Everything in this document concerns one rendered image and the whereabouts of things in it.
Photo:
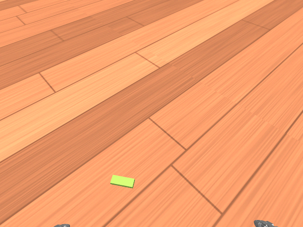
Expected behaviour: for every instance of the small box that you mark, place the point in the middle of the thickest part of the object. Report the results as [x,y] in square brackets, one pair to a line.
[122,181]

